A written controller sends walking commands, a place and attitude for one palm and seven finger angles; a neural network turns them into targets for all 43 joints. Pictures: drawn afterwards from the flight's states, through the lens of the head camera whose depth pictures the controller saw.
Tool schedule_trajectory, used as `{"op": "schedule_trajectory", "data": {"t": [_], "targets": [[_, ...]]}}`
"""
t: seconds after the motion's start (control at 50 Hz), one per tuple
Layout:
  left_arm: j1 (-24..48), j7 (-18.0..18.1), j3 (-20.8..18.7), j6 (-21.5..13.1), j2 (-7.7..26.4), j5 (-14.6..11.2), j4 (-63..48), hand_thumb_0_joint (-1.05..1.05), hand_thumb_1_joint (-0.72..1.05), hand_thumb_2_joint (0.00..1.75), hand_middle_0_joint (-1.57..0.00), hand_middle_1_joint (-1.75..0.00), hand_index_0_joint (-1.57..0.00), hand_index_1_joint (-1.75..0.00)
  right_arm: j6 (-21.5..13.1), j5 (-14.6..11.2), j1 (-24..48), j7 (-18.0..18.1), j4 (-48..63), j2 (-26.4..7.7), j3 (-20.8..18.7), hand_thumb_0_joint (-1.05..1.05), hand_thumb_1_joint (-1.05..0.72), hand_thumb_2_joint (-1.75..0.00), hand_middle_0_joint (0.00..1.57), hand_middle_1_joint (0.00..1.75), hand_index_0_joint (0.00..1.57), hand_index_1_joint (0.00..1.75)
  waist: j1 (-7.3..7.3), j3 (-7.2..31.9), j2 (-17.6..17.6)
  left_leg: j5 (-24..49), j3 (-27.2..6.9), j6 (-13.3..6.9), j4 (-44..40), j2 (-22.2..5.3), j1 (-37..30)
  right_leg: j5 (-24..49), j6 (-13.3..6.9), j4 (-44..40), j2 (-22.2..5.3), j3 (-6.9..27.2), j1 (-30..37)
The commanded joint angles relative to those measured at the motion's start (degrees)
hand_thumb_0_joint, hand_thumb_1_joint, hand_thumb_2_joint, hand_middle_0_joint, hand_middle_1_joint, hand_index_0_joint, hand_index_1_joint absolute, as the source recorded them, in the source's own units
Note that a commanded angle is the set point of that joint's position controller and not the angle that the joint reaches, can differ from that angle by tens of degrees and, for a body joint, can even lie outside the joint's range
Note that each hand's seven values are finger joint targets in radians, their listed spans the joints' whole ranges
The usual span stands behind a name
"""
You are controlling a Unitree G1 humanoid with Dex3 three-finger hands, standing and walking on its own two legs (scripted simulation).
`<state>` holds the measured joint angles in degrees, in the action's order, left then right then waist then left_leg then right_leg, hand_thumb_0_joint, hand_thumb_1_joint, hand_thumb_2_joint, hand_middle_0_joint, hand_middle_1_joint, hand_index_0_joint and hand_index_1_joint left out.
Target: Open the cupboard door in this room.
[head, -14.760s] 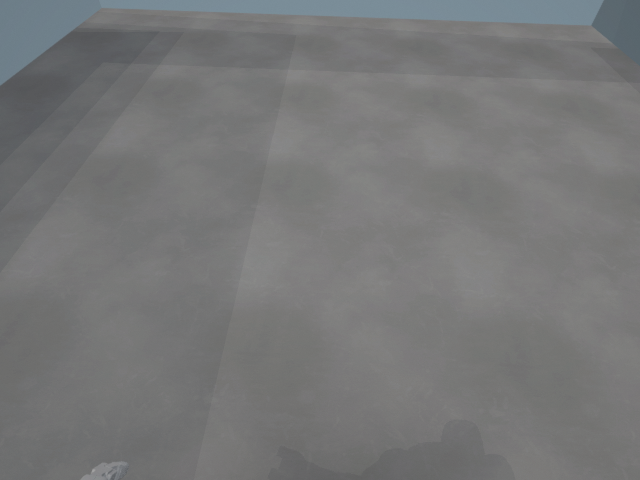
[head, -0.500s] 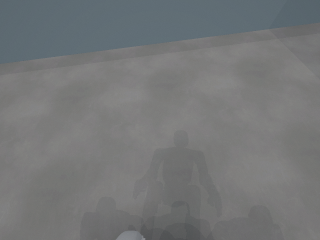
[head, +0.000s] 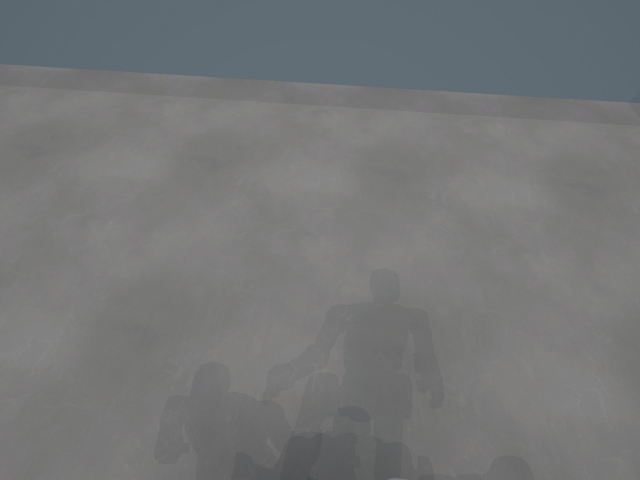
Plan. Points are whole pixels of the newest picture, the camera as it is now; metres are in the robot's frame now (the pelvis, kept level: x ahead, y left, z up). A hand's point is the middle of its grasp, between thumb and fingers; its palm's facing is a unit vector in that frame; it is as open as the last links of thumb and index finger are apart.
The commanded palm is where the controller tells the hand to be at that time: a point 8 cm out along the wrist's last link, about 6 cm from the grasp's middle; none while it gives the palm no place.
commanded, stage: turn or walk to find it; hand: left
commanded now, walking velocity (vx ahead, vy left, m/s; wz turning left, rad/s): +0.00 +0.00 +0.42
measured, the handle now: out of the picture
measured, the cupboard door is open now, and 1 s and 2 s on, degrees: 0 0 0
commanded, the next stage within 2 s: none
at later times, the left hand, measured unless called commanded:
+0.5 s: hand out of the picture -0.04 +0.17 -0.16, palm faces +0.26 -0.93 -0.26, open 7.4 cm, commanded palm none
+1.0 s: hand out of the picture -0.04 +0.19 -0.16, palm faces +0.42 -0.87 -0.28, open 7.4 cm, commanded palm none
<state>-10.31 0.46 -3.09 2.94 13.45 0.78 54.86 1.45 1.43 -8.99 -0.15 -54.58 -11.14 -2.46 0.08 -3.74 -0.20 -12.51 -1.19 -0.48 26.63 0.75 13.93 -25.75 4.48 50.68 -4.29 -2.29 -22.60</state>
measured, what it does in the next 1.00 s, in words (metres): steps on the spot, turning left: right foot, then left foot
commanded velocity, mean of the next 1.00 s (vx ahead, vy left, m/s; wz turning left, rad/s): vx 0.00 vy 0.00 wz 0.42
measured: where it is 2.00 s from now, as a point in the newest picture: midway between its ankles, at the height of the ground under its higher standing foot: outside the picture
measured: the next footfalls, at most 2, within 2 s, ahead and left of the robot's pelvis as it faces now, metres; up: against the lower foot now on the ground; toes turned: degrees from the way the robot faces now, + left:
right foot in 0.10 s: +0.04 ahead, -0.13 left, +0.00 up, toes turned -2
left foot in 0.58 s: -0.06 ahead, +0.11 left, +0.00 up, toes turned +21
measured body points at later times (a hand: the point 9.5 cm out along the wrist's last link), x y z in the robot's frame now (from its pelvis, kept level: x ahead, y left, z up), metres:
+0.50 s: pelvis -0.03 -0.03 +0.00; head +0.01 -0.04 +0.45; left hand -0.05 +0.22 -0.14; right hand +0.09 -0.27 -0.16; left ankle -0.10 +0.10 -0.70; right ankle +0.00 -0.13 -0.74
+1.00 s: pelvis -0.04 -0.03 -0.01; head +0.00 -0.04 +0.44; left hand -0.06 +0.24 -0.14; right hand +0.12 -0.22 -0.17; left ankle -0.09 +0.09 -0.74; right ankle +0.00 -0.13 -0.74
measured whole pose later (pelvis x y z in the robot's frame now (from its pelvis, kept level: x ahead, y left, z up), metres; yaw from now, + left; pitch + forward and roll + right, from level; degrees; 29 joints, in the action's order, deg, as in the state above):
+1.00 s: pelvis -0.04 -0.03 -0.01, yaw +25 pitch +0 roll +1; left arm -9.0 0.6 -2.1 0.9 11.8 0.8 53.3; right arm 2.2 1.0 -10.4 -0.2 -55.3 -12.1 -3.5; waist -0.8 -3.5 1.9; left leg -16.5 -3.9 0.6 32.4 1.7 16.1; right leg -17.2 1.7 32.8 -2.3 -4.1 -15.5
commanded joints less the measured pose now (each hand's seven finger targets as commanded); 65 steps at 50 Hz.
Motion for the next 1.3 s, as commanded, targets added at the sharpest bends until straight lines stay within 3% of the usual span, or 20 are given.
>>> {"op": "schedule_trajectory", "data": {"t": [0.0, 0.04, 0.06, 0.08, 0.1, 0.16, 0.2, 0.4, 0.5, 0.54, 0.56, 0.58, 0.7, 0.82, 0.92, 0.94, 0.98, 1.0, 1.08, 1.28], "targets": [[-2.5, 0.5, -0.8, -1.7, 3.5, -0.4, -4.4, 0.0, 0.9, 0.9, -0.2, -0.3, -0.2, -0.3, -0.1, 0.1, -0.6, 0.7, 3.6, -12.1, -3.5, 0.0, -0.9, -0.9, 0.2, 0.3, 0.2, 0.3, -0.4, 5.7, 10.1, 20.3, -14.7, -8.4, -4.5, -12.8, -3.0, 2.4, -0.7, -12.3, 2.0, -1.3, 4.4], [-6.6, 0.7, -1.1, -2.5, 4.3, -0.4, -3.3, 0.0, 0.9, 0.9, -0.2, -0.3, -0.2, -0.3, 0.0, -0.3, 0.0, 0.5, 4.1, -11.2, -3.5, 0.0, -0.9, -0.9, 0.2, 0.3, 0.2, 0.3, 1.78, 6.9, 7.9, 15.7, -13.8, -5.7, -0.1, -9.9, 2.2, 12.2, -1.0, -25.2, 1.7, -1.7, 13.9], [-8.0, 1.0, -1.6, -3.1, 7.2, 0.1, -3.2, 0.0, 0.9, 0.9, -0.2, -0.3, -0.2, -0.3, -0.1, -0.8, -0.5, 0.3, 4.5, -8.7, -3.4, 0.0, -0.9, -0.9, 0.2, 0.3, 0.2, 0.3, 2.3, 7.3, 0.5, 6.6, -10.6, -2.5, 5.7, -5.9, 9.1, 14.1, -2.4, -31.2, -4.0, 3.7, 20.8], [-8.5, 1.4, -2.6, -3.5, 12.0, 1.0, -3.5, 0.0, 0.9, 0.9, -0.2, -0.3, -0.2, -0.3, -0.2, -1.0, -0.8, 0.0, 6.0, -5.0, -2.6, 0.0, -0.9, -0.9, 0.2, 0.3, 0.2, 0.3, 2.56, 6.3, -14.9, -12.3, -1.7, 1.6, 17.4, 2.3, 18.9, 19.7, -8.2, -34.2, -18.2, 18.0, 24.1], [-7.8, 1.4, -3.0, -3.5, 12.8, 0.4, -4.4, 0.0, 0.9, 0.9, -0.2, -0.3, -0.2, -0.3, 0.6, -0.4, 1.2, 0.2, 6.5, -7.5, -3.3, 0.0, -0.9, -0.9, 0.2, 0.3, 0.2, 0.3, 3.69, 5.0, -16.9, -21.2, -3.6, 1.8, 28.8, 1.3, 17.7, 20.3, -13.1, -36.3, -23.7, 21.4, 15.0], [0.7, 1.5, -1.8, -3.3, 7.7, 0.3, -6.4, 0.0, 0.9, 0.9, -0.2, -0.3, -0.2, -0.3, 1.8, -0.1, -1.6, -0.6, 3.0, -7.2, -3.7, 0.0, -0.9, -0.9, 0.2, 0.3, 0.2, 0.3, -1.03, 0.1, -6.5, -11.7, -3.9, 2.1, 43.5, -1.1, 17.6, 17.3, -11.6, -34.6, -15.6, 9.3, 8.7], [0.7, 1.4, -1.3, -3.8, 6.5, 0.4, -6.6, 0.0, 0.9, 0.9, -0.2, -0.3, -0.2, -0.3, 1.9, -0.1, -3.6, -0.9, 2.0, -6.6, -3.4, 0.0, -0.9, -0.9, 0.2, 0.3, 0.2, 0.3, -1.17, 1.1, -9.0, -8.1, -2.3, 3.2, 44.2, -1.4, 17.2, 20.0, -10.2, -34.0, -13.3, 4.3, 10.0], [-7.0, 1.3, -2.3, -3.3, 9.7, 0.9, -2.7, 0.0, 0.9, 0.9, -0.2, -0.3, -0.2, -0.3, 1.4, -0.7, 2.6, -0.7, 2.4, -5.5, -1.9, 0.0, -0.9, -0.9, 0.2, 0.3, 0.2, 0.3, 3.18, 3.4, -10.2, -14.3, 3.1, 4.0, 24.9, -2.6, 11.9, 29.9, -12.8, -31.4, -16.7, 1.5, 17.2], [-5.7, 1.2, -2.8, -2.7, 10.8, 0.7, -1.7, 0.0, 0.9, 0.9, -0.2, -0.3, -0.2, -0.3, 0.1, -1.0, -0.8, -0.3, 1.9, -5.4, -1.3, 0.0, -0.9, -0.9, 0.2, 0.3, 0.2, 0.3, 1.26, 7.1, -10.4, -8.1, 6.6, 2.7, 5.9, -1.9, 1.7, 33.1, -10.5, -24.3, -16.5, -2.0, 16.7], [-5.4, 0.9, -2.5, -2.0, 8.0, -0.2, -2.4, 0.0, 0.9, 0.9, -0.2, -0.3, -0.2, -0.3, -0.9, -0.6, -4.6, -0.4, 1.4, -9.9, -2.3, 0.0, -0.9, -0.9, 0.2, 0.3, 0.2, 0.3, -1.38, 8.9, 2.3, 5.9, -2.5, -0.4, -6.9, -8.7, -12.0, 19.9, -4.4, -11.6, -11.0, -7.3, 4.4], [-4.2, 0.5, -1.4, -1.7, 4.4, -0.3, -4.6, 0.0, 0.9, 0.9, -0.2, -0.3, -0.2, -0.3, -1.0, -0.2, -6.1, -0.1, 1.7, -15.3, -3.5, 0.0, -0.9, -0.9, 0.2, 0.3, 0.2, 0.3, -2.31, 7.1, 17.4, 24.2, -18.6, -7.0, -8.4, -22.2, -15.8, -6.2, -0.5, -1.1, -3.9, -8.8, -9.3], [0.0, 0.8, -0.9, -1.1, 4.8, 0.2, -5.9, 0.0, 0.9, 0.9, -0.2, -0.3, -0.2, -0.3, -0.5, -0.2, -8.0, 0.3, 0.8, -16.3, -3.7, 0.0, -0.9, -0.9, 0.2, 0.3, 0.2, 0.3, -4.18, 6.6, 14.0, 24.1, -19.2, -11.3, -9.0, -24.8, -10.8, -10.9, -0.9, 6.1, -3.1, -3.8, -8.4], [-1.0, 0.0, -1.2, -1.0, 4.9, 0.0, -2.7, 0.0, 0.9, 0.9, -0.2, -0.3, -0.2, -0.3, -1.2, -0.3, -0.5, 1.3, 2.3, -11.6, -2.2, 0.0, -0.9, -0.9, 0.2, 0.3, 0.2, 0.3, -0.24, 3.7, 8.4, 26.1, -8.6, -8.4, -7.4, -14.2, -7.6, 1.6, 0.1, 10.4, -1.7, 0.0, -7.5], [1.4, 0.4, -0.7, -1.2, 3.9, -0.2, -4.6, 0.0, 0.9, 0.9, -0.2, -0.3, -0.2, -0.3, -0.7, -0.1, -2.4, 1.0, 2.2, -11.9, -3.1, 0.0, -0.9, -0.9, 0.2, 0.3, 0.2, 0.3, -1.63, 4.3, 8.3, 25.5, -12.4, -9.5, -5.7, -14.3, -7.9, -0.6, 0.2, -1.4, 0.1, -0.3, -3.4], [-4.5, 0.7, -0.9, -2.3, 4.4, -0.4, -3.5, 0.0, 0.9, 0.9, -0.2, -0.3, -0.2, -0.3, -0.2, -0.3, 0.0, 0.7, 3.3, -11.6, -3.5, 0.0, -0.9, -0.9, 0.2, 0.3, 0.2, 0.3, 1.14, 5.7, 8.5, 22.3, -14.1, -6.7, -0.5, -11.0, -0.6, 10.0, -0.7, -21.2, 2.1, -1.8, 10.8], [-7.0, 0.9, -1.2, -2.9, 5.6, -0.2, -3.1, 0.0, 0.9, 0.9, -0.2, -0.3, -0.2, -0.3, -0.3, -0.6, 0.1, 0.6, 3.6, -10.2, -3.4, 0.0, -0.9, -0.9, 0.2, 0.3, 0.2, 0.3, 2.35, 6.9, 4.9, 15.5, -12.4, -4.2, 3.2, -8.4, 3.0, 15.7, -1.1, -28.6, -0.2, -0.3, 16.7], [-8.2, 1.3, -2.4, -3.4, 13.1, 0.8, -3.7, 0.0, 0.9, 0.9, -0.2, -0.3, -0.2, -0.3, -0.1, -0.9, 0.2, 0.2, 6.1, -5.7, -2.8, 0.0, -0.9, -0.9, 0.2, 0.3, 0.2, 0.3, 3.15, 5.2, -16.2, -21.1, -1.4, 1.7, 24.4, 3.0, 17.6, 26.2, -11.2, -34.0, -22.4, 19.8, 20.1], [-6.8, 1.5, -2.6, -3.6, 11.7, 0.2, -4.3, 0.0, 0.9, 0.9, -0.2, -0.3, -0.2, -0.3, 1.0, -0.3, -0.2, 0.4, 5.0, -7.9, -3.4, 0.0, -0.9, -0.9, 0.2, 0.3, 0.2, 0.3, 2.88, 4.7, -16.9, -21.2, -5.4, 1.4, 33.4, 0.8, 16.7, 22.4, -13.2, -36.0, -22.4, 20.2, 14.1], [0.6, 1.4, -1.3, -3.7, 6.7, 0.3, -6.5, 0.0, 0.9, 0.9, -0.2, -0.3, -0.2, -0.3, 1.7, -0.1, -3.0, -0.8, 1.8, -6.7, -3.3, 0.0, -0.9, -0.9, 0.2, 0.3, 0.2, 0.3, -0.98, 1.6, -8.4, -9.4, -2.6, 3.0, 44.2, -1.6, 17.2, 23.6, -10.5, -33.2, -13.8, 4.9, 11.4], [-6.5, 1.4, -2.3, -3.3, 10.3, 1.0, -2.8, 0.0, 0.9, 0.9, -0.2, -0.3, -0.2, -0.3, 1.0, -0.9, 3.1, -0.6, 2.7, -5.1, -1.5, 0.0, -0.9, -0.9, 0.2, 0.3, 0.2, 0.3, 2.95, 4.5, -11.0, -14.5, 3.9, 3.9, 22.0, -2.4, 11.1, 38.1, -12.7, -28.4, -16.3, -0.1, 18.9]]}}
